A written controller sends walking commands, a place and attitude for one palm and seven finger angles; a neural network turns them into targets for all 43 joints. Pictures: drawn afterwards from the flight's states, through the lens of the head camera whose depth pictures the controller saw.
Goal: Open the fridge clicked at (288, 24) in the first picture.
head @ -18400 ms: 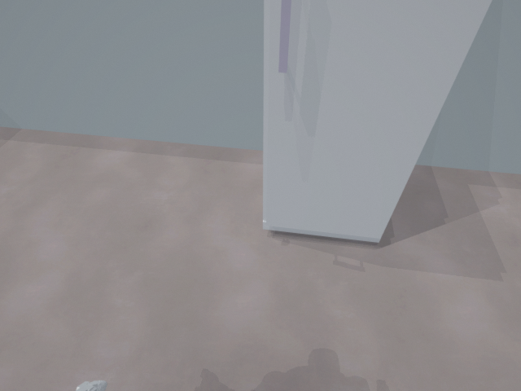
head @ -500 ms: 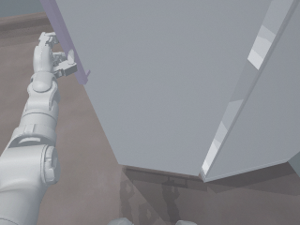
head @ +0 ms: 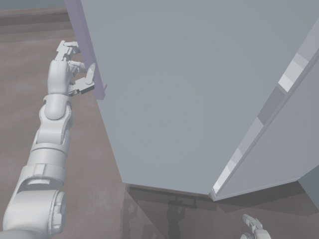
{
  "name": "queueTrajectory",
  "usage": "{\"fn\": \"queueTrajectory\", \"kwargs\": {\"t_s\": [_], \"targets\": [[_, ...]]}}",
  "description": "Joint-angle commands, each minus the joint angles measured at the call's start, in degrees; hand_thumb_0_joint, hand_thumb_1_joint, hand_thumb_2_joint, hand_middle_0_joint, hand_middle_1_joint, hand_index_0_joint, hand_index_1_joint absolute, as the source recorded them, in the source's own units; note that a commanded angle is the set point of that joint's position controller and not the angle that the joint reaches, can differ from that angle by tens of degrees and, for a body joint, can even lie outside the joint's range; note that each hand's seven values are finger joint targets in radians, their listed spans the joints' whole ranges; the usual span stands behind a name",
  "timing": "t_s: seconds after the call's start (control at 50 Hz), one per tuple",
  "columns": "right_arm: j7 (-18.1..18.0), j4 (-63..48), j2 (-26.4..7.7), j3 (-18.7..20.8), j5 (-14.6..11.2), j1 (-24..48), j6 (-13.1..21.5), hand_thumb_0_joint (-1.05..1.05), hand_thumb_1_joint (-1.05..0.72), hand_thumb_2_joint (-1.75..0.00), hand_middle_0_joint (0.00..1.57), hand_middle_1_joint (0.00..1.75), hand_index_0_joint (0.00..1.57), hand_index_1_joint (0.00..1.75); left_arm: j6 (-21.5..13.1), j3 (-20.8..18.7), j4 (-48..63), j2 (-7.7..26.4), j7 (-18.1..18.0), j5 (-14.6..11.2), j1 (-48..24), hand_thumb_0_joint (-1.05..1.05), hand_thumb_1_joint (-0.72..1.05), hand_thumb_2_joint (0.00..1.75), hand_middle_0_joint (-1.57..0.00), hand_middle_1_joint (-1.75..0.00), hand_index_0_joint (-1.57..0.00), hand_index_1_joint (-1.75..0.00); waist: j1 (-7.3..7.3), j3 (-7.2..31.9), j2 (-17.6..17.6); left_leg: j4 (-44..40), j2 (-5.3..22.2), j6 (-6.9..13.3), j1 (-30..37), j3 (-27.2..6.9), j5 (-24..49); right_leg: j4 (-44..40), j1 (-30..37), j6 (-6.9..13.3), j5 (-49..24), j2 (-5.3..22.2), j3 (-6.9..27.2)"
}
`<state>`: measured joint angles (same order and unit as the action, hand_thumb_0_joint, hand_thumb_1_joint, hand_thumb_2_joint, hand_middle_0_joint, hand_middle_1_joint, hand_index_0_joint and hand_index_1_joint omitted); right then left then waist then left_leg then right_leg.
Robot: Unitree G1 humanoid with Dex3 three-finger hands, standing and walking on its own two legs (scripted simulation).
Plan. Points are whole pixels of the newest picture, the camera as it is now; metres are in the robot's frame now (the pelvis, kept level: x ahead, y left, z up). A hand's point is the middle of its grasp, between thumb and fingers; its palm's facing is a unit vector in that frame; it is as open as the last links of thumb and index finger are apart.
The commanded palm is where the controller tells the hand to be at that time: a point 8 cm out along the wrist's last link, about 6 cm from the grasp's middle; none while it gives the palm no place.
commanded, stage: stop walking and hold the door back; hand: left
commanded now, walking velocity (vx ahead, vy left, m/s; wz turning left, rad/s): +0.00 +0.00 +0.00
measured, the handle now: (86, 32) +0.49 +0.20 +0.27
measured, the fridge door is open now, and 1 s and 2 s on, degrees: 69 66 66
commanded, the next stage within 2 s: loosen the grip on the handle in 0.20 s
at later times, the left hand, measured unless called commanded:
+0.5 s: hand (82, 65) +0.45 +0.21 +0.21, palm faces +0.20 -0.96 -0.20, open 8.2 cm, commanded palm +0.39 +0.24 +0.19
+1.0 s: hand (81, 69) +0.45 +0.22 +0.19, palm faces +0.20 -0.95 -0.22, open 14.6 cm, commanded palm +0.42 +0.27 +0.20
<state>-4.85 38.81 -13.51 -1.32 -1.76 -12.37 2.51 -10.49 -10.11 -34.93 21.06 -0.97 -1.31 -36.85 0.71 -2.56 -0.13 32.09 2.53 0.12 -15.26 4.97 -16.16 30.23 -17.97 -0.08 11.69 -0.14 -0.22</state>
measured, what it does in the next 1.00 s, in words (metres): stands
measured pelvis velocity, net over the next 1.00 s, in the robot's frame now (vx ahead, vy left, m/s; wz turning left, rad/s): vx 0.03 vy -0.01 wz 0.03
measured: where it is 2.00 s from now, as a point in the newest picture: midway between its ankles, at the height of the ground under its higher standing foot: outside the picture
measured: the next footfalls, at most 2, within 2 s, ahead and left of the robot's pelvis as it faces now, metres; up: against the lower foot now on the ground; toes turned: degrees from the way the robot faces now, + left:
none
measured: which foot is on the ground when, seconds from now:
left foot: down 0.00-1.00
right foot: down 0.00-1.00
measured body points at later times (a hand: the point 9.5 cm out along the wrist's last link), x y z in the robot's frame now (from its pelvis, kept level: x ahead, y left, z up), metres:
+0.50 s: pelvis +0.01 +0.00 +0.01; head +0.01 +0.01 +0.46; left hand +0.43 +0.26 +0.22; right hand +0.09 -0.26 -0.09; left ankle +0.01 +0.11 -0.73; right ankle +0.05 -0.12 -0.73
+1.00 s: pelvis +0.03 -0.01 +0.01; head +0.05 -0.01 +0.46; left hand +0.43 +0.27 +0.21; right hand +0.14 -0.27 -0.11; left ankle +0.01 +0.11 -0.73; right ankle +0.05 -0.12 -0.73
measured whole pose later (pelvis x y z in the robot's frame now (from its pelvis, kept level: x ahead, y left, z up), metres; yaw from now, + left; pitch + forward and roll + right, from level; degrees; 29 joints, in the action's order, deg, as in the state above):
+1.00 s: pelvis +0.03 -0.01 +0.01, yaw +2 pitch +2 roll +0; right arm -1.9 41.3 -14.5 1.5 -1.4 -16.5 5.1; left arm -6.8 -14.8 -32.4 23.5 4.1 -2.1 -34.7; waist 2.0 0.8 0.9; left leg 28.1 2.3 -0.4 -14.2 3.1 -16.3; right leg 27.2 -16.6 0.7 13.1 0.0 -2.2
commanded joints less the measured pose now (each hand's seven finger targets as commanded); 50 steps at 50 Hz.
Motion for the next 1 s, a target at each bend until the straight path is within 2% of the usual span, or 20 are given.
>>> {"fn": "queueTrajectory", "kwargs": {"t_s": [0.0, 0.26, 0.28, 0.3, 0.32, 0.34, 0.38, 0.4, 0.44, 0.48, 0.52, 0.56, 0.66, 0.68, 0.74, 0.82, 0.92, 0.94, 0.96, 0.98], "targets": [[-1.58, -5.34, -9.21, 3.15, -0.05, 1.03, 1.65, 0.0, -0.9, -0.9, 0.2, 0.3, 0.2, 0.3, -1.68, -4.8, 9.57, 14.26, -2.78, -0.25, -24.31, 0.0, 0.9, 0.9, -0.45, -1.4, -0.45, -1.4, -0.78, 16.86, -0.09, -4.73, 5.49, 1.36, 5.26, -5.22, 9.83, -4.2, 5.14, -0.01, -6.67, 5.08, 4.4], [-1.81, -5.97, -8.39, 2.51, -0.02, 2.32, 0.05, 0.0, -0.9, -0.9, 0.2, 0.3, 0.2, 0.3, -1.44, -3.03, 7.01, 11.06, -2.92, -0.59, -20.1, 0.0, 0.9, 0.9, -0.45, -1.4, -0.45, -1.4, -1.12, 16.48, -1.06, -5.84, 5.64, 1.08, 2.62, -5.88, 11.53, -3.57, 7.48, -0.16, -8.18, 5.07, 3.08], [-0.23, -9.45, -4.67, 1.09, -0.51, -4.57, 2.68, 0.0, -0.9, -0.9, 0.2, 0.3, 0.2, 0.3, -4.08, -19.36, 16.93, 39.41, -4.87, 6.66, -61.79, 0.0, 0.9, 0.9, -0.45, -1.4, -0.45, -1.4, -1.17, 10.22, 13.27, -15.65, 2.32, 0.95, 3.81, -3.17, -0.4, -0.14, 6.4, -0.31, 11.27, 1.72, 1.69], [1.41, -4.49, -7.99, 6.14, 2.61, -3.92, 5.35, 0.0, -0.9, -0.9, 0.2, 0.3, 0.2, 0.3, 1.56, -8.82, 0.99, 22.06, 1.46, 8.89, -47.27, 0.0, 0.78, 0.84, -0.45, -1.4, -0.45, -1.4, 2.51, 25.14, -1.32, -10.88, -0.48, -0.35, 7.01, -4.31, 12.62, -2.93, 6.42, 3.53, -5.38, -0.26, -1.27], [1.36, -5.17, -8.75, 5.82, 1.08, -6.92, 5.41, 0.0, -0.9, -0.9, 0.2, 0.3, 0.2, 0.3, 1.42, -7.04, 3.73, 16.06, 1.68, 4.17, -41.16, 0.0, 0.66, 0.78, -0.45, -1.4, -0.45, -1.4, 4.08, 22.11, -8.55, -9.86, 0.27, -0.11, 6.46, -5.03, 16.3, -4.15, 6.04, 2.66, -7.06, -1.58, -2.69], [1.23, -5.9, -9.75, 5.59, 1.24, -7.07, 5.62, 0.0, -0.9, -0.9, 0.2, 0.3, 0.2, 0.3, 2.07, -8.62, 3.47, 16.1, 2.92, 3.55, -37.42, 0.0, 0.54, 0.73, -0.45, -1.4, -0.45, -1.4, 2.54, 25.09, -10.32, -9.36, 0.51, 0.94, 7.93, -4.2, 16.41, -4.6, 7.49, 2.3, -9.35, -1.08, -0.64], [1.49, -6.05, -8.83, 4.88, 1.27, -4.97, 6.39, 0.0, -0.9, -0.9, 0.2, 0.3, 0.2, 0.3, 1.65, -9.06, 1.91, 15.0, 4.21, 0.59, -34.92, 0.0, 0.3, 0.61, -0.45, -1.4, -0.45, -1.4, 1.0, 19.08, -1.74, -11.24, -0.45, 0.86, 6.78, -4.62, 8.78, -7.02, 7.22, 3.17, -3.61, -1.01, 0.03], [2.14, -6.33, -8.5, 4.32, 1.09, -4.03, 6.84, 0.0, -0.9, -0.9, 0.2, 0.3, 0.2, 0.3, 0.88, -2.39, 4.25, 8.39, 4.54, -0.35, -36.96, 0.0, 0.17, 0.55, -0.45, -1.4, -0.45, -1.4, 1.83, 15.56, 4.9, -10.87, -0.67, 0.65, 6.49, -4.23, 4.86, -7.33, 4.6, 3.37, -0.99, -0.44, 0.48], [3.18, -5.52, -8.19, 4.57, 1.04, -5.04, 7.26, 0.0, -0.9, -0.9, 0.2, 0.3, 0.2, 0.3, -0.15, 2.02, 2.23, 4.35, 3.92, 1.83, -32.17, 0.0, -0.07, 0.43, -0.45, -1.4, -0.45, -1.4, 1.6, 11.08, 11.22, -10.53, -1.01, 0.44, 4.52, -4.26, 1.07, -7.55, 2.36, 4.09, 0.77, -0.05, 0.52], [3.93, -6.09, -8.98, 5.15, 1.13, -6.53, 7.03, 0.0, -0.9, -0.9, 0.2, 0.3, 0.2, 0.3, -0.26, 0.54, 1.3, 6.48, 2.6, 4.57, -25.65, 0.0, -0.31, 0.32, -0.45, -1.4, -0.45, -1.4, 1.27, 10.8, 6.24, -10.3, -1.56, 0.89, 2.12, -4.07, 2.8, -7.82, 3.94, 3.97, -0.04, -0.37, -0.37], [4.23, -6.49, -9.93, 5.76, 0.99, -6.82, 6.66, 0.0, -0.9, -0.9, 0.2, 0.3, 0.2, 0.3, 0.16, -1.81, 3.63, 8.83, 1.87, 3.41, -24.21, 0.0, -0.55, 0.2, -0.42, -1.37, -0.42, -1.37, 1.88, 13.54, -2.37, -9.15, -1.98, 2.01, 1.22, -3.13, 4.3, -8.6, 5.14, 2.91, 0.48, -0.26, -0.24], [4.21, -6.44, -9.97, 6.13, 0.66, -6.39, 6.14, 0.0, -0.9, -0.9, 0.2, 0.3, 0.2, 0.3, 0.56, -1.62, 6.43, 7.95, 2.6, 1.95, -22.07, 0.0, -0.55, 0.2, -0.4, -1.33, -0.4, -1.33, 2.01, 15.4, -6.08, -8.4, -2.13, 2.38, 1.65, -2.34, 5.82, -8.67, 6.36, 2.18, -0.5, 0.04, 0.19], [3.76, -5.41, -9.68, 6.45, 0.48, -5.18, 5.57, 0.0, -0.9, -0.9, 0.2, 0.3, 0.2, 0.3, -0.06, -3.68, 15.39, 11.0, 2.68, 0.57, -23.62, 0.0, -0.55, 0.2, -0.33, -1.25, -0.33, -1.25, 1.53, 18.81, -0.17, -6.99, -2.34, 2.02, 3.46, -1.96, 8.99, -7.73, 8.74, 2.18, -4.8, 0.25, 1.79], [2.9, -3.42, -10.87, 6.06, 0.83, -6.07, 5.24, 0.0, -0.9, -0.9, 0.2, 0.3, 0.2, 0.3, -0.66, -10.71, 14.93, 23.01, 1.54, 2.12, -33.13, 0.0, -0.55, 0.2, -0.32, -1.23, -0.32, -1.23, 2.8, 18.77, 0.54, -6.89, -2.35, 2.17, 2.77, -2.29, 8.53, -7.81, 8.41, 1.68, -4.75, 0.09, 2.01], [2.83, -2.78, -9.23, 5.71, 0.93, -5.83, 4.75, 0.0, -0.9, -0.9, 0.2, 0.3, 0.2, 0.3, -0.8, -7.62, 12.48, 18.46, 1.58, 2.42, -30.1, 0.0, -0.55, 0.2, -0.28, -1.18, -0.28, -1.18, 2.46, 18.73, 2.94, -6.57, -2.54, 1.9, 1.64, -1.92, 10.11, -7.16, 10.74, 1.83, -8.16, 0.39, 2.58], [2.54, -3.31, -9.12, 5.93, 0.66, -5.57, 4.91, 0.0, -0.9, -0.9, 0.2, 0.3, 0.2, 0.3, -1.91, -8.51, 16.43, 17.63, 3.61, -0.44, -25.96, 0.0, -0.55, 0.2, -0.25, -1.15, -0.25, -1.15, 0.94, 25.22, 4.11, -5.57, -2.72, 1.59, 4.93, -2.02, 16.73, -4.96, 14.89, 1.94, -17.59, 0.33, 2.0], [2.24, -3.66, -9.27, 5.55, 0.02, -4.57, 4.75, 0.0, -0.9, -0.9, 0.2, 0.3, 0.2, 0.3, 0.3, -7.51, 14.53, 14.52, 5.02, -1.85, -19.43, 0.0, -0.55, 0.2, -0.25, -1.15, -0.25, -1.15, 1.08, 20.56, -0.65, -5.32, -2.38, 1.54, 4.27, -2.24, 18.94, -4.12, 12.03, 1.33, -19.95, -0.15, 0.05], [2.22, -3.88, -9.35, 5.61, 0.01, -4.3, 4.66, 0.0, -0.9, -0.9, 0.2, 0.3, 0.2, 0.3, 1.06, -8.46, 14.87, 15.08, 4.95, -1.99, -17.98, 0.0, -0.55, 0.2, -0.25, -1.15, -0.25, -1.15, 0.67, 20.31, -0.94, -5.27, -2.41, 1.47, 3.97, -2.21, 18.7, -4.1, 11.87, 1.2, -19.76, -0.12, 0.0], [1.84, -2.87, -9.89, 5.18, 0.01, -4.6, 4.35, 0.0, -0.9, -0.9, 0.2, 0.3, 0.2, 0.3, 1.54, -9.23, 14.48, 18.39, 4.48, -1.35, -25.75, 0.0, -0.55, 0.2, -0.25, -1.15, -0.25, -1.15, 2.39, 19.19, -0.68, -5.57, -2.34, 1.49, 3.58, -2.45, 17.77, -4.69, 10.31, 1.02, -18.2, -0.2, -0.28], [1.58, -2.77, -9.71, 5.32, 0.22, -4.77, 4.21, 0.0, -0.9, -0.9, 0.2, 0.3, 0.2, 0.3, 2.3, -10.76, 13.12, 19.49, 4.08, -1.14, -24.72, 0.0, -0.55, 0.2, -0.25, -1.15, -0.25, -1.15, 1.54, 18.39, -0.5, -5.41, -2.38, 1.58, 3.39, -2.3, 17.82, -4.77, 10.02, 1.1, -17.6, -0.28, -0.06]]}}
